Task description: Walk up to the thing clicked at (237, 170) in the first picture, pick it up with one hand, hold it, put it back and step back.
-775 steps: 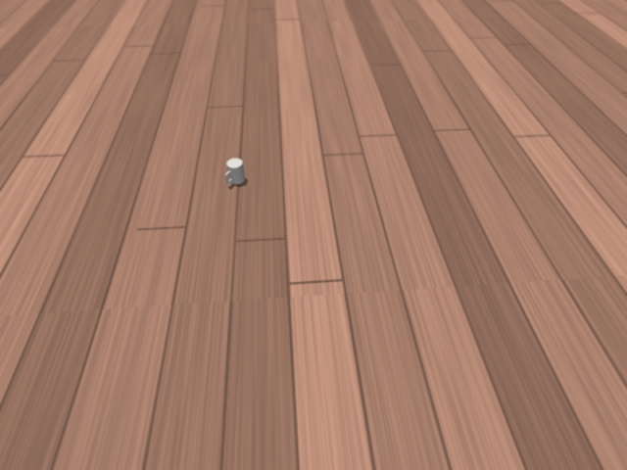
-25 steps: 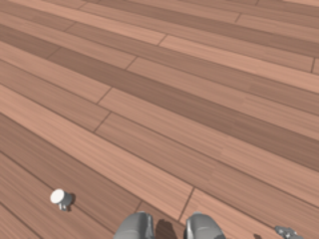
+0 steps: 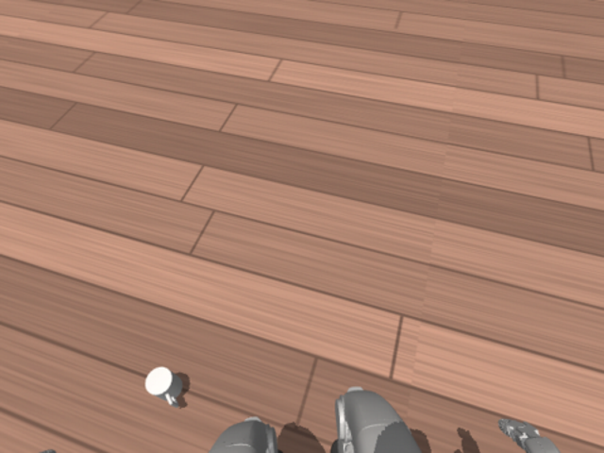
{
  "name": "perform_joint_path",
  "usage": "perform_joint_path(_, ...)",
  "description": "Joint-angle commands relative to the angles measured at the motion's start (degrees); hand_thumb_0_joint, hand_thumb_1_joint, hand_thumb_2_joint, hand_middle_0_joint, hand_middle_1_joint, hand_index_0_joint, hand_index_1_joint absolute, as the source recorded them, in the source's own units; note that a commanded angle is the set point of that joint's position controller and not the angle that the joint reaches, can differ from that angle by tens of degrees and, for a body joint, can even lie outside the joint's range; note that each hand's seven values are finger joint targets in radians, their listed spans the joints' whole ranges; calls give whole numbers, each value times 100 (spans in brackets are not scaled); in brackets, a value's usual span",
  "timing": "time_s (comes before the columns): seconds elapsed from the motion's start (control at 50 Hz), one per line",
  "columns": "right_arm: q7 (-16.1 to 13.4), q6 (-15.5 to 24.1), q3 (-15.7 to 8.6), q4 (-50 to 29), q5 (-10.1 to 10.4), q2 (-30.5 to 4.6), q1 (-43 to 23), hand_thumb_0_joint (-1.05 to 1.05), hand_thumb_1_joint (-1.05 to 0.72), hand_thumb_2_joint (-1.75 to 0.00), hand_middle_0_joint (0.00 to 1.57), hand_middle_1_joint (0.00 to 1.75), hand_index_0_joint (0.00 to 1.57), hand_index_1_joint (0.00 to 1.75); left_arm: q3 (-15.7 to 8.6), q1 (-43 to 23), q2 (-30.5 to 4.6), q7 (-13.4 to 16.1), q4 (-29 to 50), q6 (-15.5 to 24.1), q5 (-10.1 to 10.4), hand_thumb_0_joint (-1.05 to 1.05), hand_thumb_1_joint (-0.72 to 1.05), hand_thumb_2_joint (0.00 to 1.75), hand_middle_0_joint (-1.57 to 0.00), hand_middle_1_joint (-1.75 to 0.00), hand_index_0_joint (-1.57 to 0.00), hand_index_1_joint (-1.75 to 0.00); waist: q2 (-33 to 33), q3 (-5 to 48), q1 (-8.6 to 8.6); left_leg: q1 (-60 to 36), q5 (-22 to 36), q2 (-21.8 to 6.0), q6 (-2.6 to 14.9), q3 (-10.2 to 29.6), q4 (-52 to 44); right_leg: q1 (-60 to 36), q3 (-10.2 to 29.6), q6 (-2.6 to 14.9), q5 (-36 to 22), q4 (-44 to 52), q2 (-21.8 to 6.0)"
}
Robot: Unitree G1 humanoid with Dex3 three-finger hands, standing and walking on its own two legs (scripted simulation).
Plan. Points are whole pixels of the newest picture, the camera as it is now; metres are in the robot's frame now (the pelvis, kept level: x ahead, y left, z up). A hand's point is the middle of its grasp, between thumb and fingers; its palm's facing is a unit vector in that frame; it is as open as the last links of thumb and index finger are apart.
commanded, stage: walk up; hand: left
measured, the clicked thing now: (167, 389) +0.34 +0.41 -0.68
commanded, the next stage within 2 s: none
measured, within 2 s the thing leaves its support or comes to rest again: neither
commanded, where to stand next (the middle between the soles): -0.06 +0.31 m, yaw -20 degrees
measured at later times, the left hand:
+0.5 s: hand out of the picture +0.00 +0.59 -0.13, palm faces -0.12 -0.76 -0.64, open 7.4 cm
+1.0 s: hand out of the picture -0.04 +0.61 -0.09, palm faces -0.42 -0.81 -0.41, open 7.3 cm
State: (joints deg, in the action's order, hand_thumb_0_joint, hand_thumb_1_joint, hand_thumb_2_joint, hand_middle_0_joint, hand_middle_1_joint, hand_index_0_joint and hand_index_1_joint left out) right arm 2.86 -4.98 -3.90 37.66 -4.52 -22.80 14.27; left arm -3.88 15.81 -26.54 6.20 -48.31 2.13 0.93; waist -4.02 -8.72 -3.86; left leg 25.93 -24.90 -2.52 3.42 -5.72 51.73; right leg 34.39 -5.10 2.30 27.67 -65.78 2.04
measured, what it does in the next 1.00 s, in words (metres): steps to the left, turning right: right foot, then left foot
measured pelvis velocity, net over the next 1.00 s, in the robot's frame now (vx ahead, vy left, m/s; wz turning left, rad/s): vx -0.18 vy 0.36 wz -0.44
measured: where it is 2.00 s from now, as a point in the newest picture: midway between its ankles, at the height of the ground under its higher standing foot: outside the picture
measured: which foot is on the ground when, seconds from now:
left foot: down 0.00-0.06, up 0.08-0.40, down 0.42-0.98, up 1.00-1.00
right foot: up 0.00-0.04, down 0.06-0.44, up 0.46-0.96, down 0.98-1.00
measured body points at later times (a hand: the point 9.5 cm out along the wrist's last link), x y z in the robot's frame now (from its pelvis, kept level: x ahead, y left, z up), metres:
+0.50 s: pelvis -0.13 +0.26 -0.03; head -0.09 +0.22 +0.42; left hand +0.01 +0.62 -0.09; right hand -0.07 -0.09 -0.14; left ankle -0.10 +0.39 -0.70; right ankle -0.02 +0.01 -0.66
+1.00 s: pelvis -0.18 +0.36 +0.05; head -0.17 +0.35 +0.50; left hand -0.02 +0.65 -0.07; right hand -0.29 +0.04 -0.07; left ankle -0.10 +0.40 -0.69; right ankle -0.28 +0.29 -0.69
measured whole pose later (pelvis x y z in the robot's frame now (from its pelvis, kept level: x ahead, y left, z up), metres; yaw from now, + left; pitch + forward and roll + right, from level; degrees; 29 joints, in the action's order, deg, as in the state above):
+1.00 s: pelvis -0.18 +0.36 +0.05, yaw -25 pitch -1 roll -1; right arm 1.2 -2.0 -5.7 50.7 -2.9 -23.9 17.6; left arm -4.0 20.0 -22.3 -0.6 -53.3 1.0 -2.1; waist -1.6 -2.3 -0.9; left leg 17.2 -16.2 -1.6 -3.6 -12.2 30.2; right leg 3.4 -3.4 4.3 20.7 -21.0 0.7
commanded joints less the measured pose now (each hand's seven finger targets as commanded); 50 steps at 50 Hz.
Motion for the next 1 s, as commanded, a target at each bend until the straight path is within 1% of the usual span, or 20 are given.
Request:
perform_joint_path(0.0,-105,54,-434,-859,8,-1309,-646,0,-90,-90,20,30,20,30,-380,1579,-946,103,176,162,-20,0,90,90,-20,-30,-20,-30,-600,1012,658,-70,3159,-885,417,1086,-699,-1919,289,235,-1246,2830,-361)
perform_joint_path(0.02,-90,44,-358,-865,97,-1072,-455,0,-90,-90,20,30,20,30,-474,1798,-1208,162,211,207,-123,0,90,90,-20,-30,-20,-30,29,1231,825,436,2883,-565,96,782,251,-2877,888,295,-1659,3600,-587)
perform_joint_path(0.04,-76,52,-279,-872,134,-801,-51,0,-90,-90,20,30,20,30,-610,1707,-1665,208,441,240,-255,0,90,90,-20,-30,-20,-30,1313,1401,705,2156,-456,-87,-356,686,1334,-4122,3078,748,-2900,3427,-1949)
perform_joint_path(0.06,-165,-8,-357,-802,76,-1078,272,0,-90,-90,20,30,20,30,-579,1266,-1711,209,702,217,-240,0,90,90,-20,-30,-20,-30,608,1427,366,2317,-1249,-199,-484,1272,2261,-3686,3893,1507,-4065,3299,-2910)
perform_joint_path(0.08,-228,-96,-461,-842,61,-1297,83,0,-90,-90,20,30,20,30,-600,973,-1836,271,854,213,-155,0,90,90,-20,-30,-20,-30,446,1611,423,2066,-1177,-212,-376,1559,2990,-2946,4307,1863,-3585,3690,-3177)
perform_joint_path(0.16,-81,-115,-606,-681,100,-1441,-126,0,-90,-90,20,30,20,30,-537,368,-1629,222,944,220,-205,0,90,90,-20,-30,-20,-30,463,770,183,1246,3,-190,-385,1352,3399,-943,2637,1198,-1672,3526,-1907)
perform_joint_path(0.24,7,-169,-585,-586,124,-1293,-59,0,-90,-90,20,30,20,30,-619,415,-1743,116,887,166,-331,0,90,90,-20,-30,-20,-30,1047,821,333,961,114,-193,-362,892,2536,-736,2231,863,33,3484,-1241)
perform_joint_path(0.34,34,-165,-628,-378,218,-1405,99,0,-90,-90,20,30,20,30,-716,503,-2001,58,748,82,-373,0,90,90,-20,-30,-20,-30,1727,1062,539,203,-1312,26,-225,501,541,-819,2841,871,373,3664,-1465)
perform_joint_path(0.38,63,-124,-697,0,181,-1381,945,0,-90,-90,20,30,20,30,-643,54,-1842,50,752,-26,-304,0,90,90,-20,-30,-20,-30,1546,1118,85,-1173,-661,188,-28,285,-753,205,2109,314,327,3298,-1055)
perform_joint_path(0.4,50,-74,-770,103,92,-1625,1352,0,-90,-90,20,30,20,30,-535,15,-1388,81,714,-64,-312,0,90,90,-20,-30,-20,-30,257,909,-240,-1303,-1185,-201,138,1195,-1827,946,1433,120,495,1580,-314)
perform_joint_path(0.42,-6,-48,-847,-86,120,-2337,830,0,-90,-90,20,30,20,30,-423,-494,-1072,193,844,-15,-240,0,90,90,-20,-30,-20,-30,-1587,453,-333,-126,-1084,-1686,811,3428,-2942,1532,558,-111,741,-313,581)
perform_joint_path(0.44,-55,-6,-845,-223,190,-2603,-64,0,-90,-90,20,30,20,30,-504,-894,-1432,256,825,27,-302,0,90,90,-20,-30,-20,-30,-1274,-54,-206,1098,-1640,-2325,1504,4572,-3639,1120,1048,-51,608,-1119,261)
perform_joint_path(0.48,-169,102,-614,-339,120,-1704,-730,0,-90,-90,20,30,20,30,-488,-278,-1261,170,278,19,-54,0,90,90,-20,-30,-20,-30,12,-373,260,1058,-1155,-1314,602,2844,-3010,1006,1402,10,-117,-1497,207)
perform_joint_path(0.54,-144,129,-543,-274,136,-1600,-950,0,-90,-90,20,30,20,30,-469,485,-1239,52,-114,5,22,0,90,90,-20,-30,-20,-30,-946,138,381,-18,123,-988,564,2053,-2508,379,813,-59,-257,-1128,123)
perform_joint_path(0.68,-301,540,-441,385,310,-1561,344,0,-90,-90,20,30,20,30,-323,-74,-995,-359,141,-8,-272,0,90,90,-20,-30,-20,-30,189,810,62,-2156,-1306,-1963,528,3328,-3101,243,1437,-111,450,956,-124)
perform_joint_path(0.86,-201,546,-551,719,147,-1541,59,0,-90,-90,20,30,20,30,-323,1147,-937,-601,-482,-110,-260,0,90,90,-20,-30,-20,-30,-881,719,375,-1567,-1102,-1028,-782,1084,-4629,-2110,-81,81,268,3339,142)
perform_joint_path(0.92,-218,467,-501,720,136,-1219,-356,0,-90,-90,20,30,20,30,-393,1850,-747,-577,-763,-150,-336,0,90,90,-20,-30,-20,-30,-437,757,956,-538,-469,-288,-1344,-173,-4052,-4151,-602,260,-728,5088,236)
perform_joint_path(0.94,-247,460,-396,657,188,-862,-510,0,-90,-90,20,30,20,30,-520,1994,-975,-561,-802,-134,-368,0,90,90,-20,-30,-20,-30,486,685,1188,458,-119,368,-1686,-848,-2603,-5135,275,564,-403,5881,-211)
perform_joint_path(0.96,-218,420,-302,756,296,-627,-52,0,-90,-90,20,30,20,30,-618,1058,-1143,-531,-446,-126,-380,0,90,90,-20,-30,-20,-30,1926,395,802,1444,-400,347,-920,-180,-200,-4456,2668,979,754,5700,-1728)
perform_joint_path(0.98,-235,397,-396,706,367,-1007,163,0,-90,-90,20,30,20,30,-607,9,-1219,-419,38,-45,-355,0,90,90,-20,-30,-20,-30,1311,-144,589,1546,-140,17,-733,1190,813,-3163,3099,1403,1582,5867,-2379)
